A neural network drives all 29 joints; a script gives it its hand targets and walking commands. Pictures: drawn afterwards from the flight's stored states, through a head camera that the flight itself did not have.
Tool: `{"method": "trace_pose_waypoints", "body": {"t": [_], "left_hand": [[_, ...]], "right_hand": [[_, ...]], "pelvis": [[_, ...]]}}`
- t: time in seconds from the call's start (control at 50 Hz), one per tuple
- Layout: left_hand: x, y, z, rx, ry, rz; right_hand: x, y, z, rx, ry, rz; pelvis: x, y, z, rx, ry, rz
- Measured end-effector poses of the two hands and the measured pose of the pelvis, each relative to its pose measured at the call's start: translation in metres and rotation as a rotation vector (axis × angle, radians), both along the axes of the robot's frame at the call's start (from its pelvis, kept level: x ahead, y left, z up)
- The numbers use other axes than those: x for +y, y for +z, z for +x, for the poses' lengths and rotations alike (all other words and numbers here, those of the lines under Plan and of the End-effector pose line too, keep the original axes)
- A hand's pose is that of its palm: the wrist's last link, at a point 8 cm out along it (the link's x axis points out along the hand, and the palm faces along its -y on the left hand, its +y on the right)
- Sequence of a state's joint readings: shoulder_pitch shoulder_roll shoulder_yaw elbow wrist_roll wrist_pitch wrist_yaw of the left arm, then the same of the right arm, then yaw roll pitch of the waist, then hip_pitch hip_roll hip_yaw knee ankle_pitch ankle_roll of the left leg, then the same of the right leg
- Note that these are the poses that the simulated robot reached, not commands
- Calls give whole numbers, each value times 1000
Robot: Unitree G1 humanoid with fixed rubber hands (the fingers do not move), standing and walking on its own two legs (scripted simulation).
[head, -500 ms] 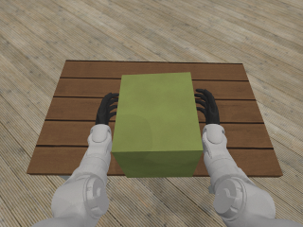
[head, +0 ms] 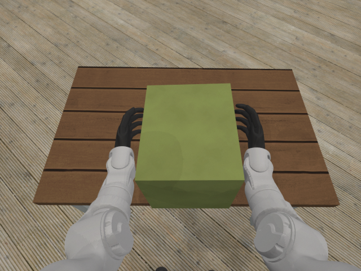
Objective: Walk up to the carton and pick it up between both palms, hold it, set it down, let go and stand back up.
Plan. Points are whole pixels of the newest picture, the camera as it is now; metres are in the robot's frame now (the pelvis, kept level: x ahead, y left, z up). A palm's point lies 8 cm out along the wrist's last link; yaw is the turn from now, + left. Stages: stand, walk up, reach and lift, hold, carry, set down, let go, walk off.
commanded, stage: set down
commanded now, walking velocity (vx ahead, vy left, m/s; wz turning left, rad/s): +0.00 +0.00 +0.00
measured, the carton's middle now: (189, 148) +0.41 +0.02 -0.06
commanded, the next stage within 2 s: none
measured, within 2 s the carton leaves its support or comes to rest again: rests again in 0.06 s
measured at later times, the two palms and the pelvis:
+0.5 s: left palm (125, 143) +0.39 +0.17 -0.01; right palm (254, 143) +0.39 -0.13 +0.01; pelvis -0.01 +0.00 +0.00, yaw +0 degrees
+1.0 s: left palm (126, 142) +0.39 +0.17 -0.01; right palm (255, 145) +0.39 -0.13 +0.01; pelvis -0.01 +0.00 -0.01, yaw -1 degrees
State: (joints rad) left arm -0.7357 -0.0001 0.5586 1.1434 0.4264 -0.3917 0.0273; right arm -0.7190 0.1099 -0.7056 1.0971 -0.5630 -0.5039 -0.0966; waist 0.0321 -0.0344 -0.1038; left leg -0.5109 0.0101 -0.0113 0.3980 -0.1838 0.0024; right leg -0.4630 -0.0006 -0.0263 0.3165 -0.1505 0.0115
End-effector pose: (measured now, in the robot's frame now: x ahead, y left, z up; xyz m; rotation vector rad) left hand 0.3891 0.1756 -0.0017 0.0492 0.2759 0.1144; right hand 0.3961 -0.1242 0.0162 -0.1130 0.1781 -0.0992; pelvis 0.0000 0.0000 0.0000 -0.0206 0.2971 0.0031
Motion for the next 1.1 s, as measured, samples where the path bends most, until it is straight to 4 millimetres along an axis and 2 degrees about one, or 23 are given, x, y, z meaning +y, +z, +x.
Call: {"method": "trace_pose_waypoints", "body": {"t": [0.92, 1.1], "left_hand": [[-2, -4, -1, -24, -14, -5], [-5, -11, 6, 4, -3, -20]], "right_hand": [[-4, -10, -7, -9, -8, 11], [-8, -19, -7, 49, -18, 50]], "pelvis": [[1, -6, -11, 18, -15, 1], [1, -9, -12, 30, -34, 2]]}}
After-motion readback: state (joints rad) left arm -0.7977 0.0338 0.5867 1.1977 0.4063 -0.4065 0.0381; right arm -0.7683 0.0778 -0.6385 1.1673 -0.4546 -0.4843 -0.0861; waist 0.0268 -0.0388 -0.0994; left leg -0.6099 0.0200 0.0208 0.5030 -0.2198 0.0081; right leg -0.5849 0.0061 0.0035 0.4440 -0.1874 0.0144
